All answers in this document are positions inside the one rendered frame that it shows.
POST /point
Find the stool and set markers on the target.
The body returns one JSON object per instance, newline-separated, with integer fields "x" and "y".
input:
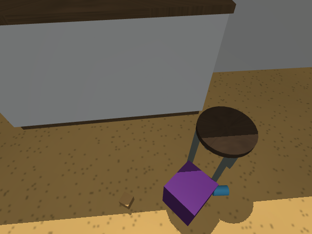
{"x": 226, "y": 132}

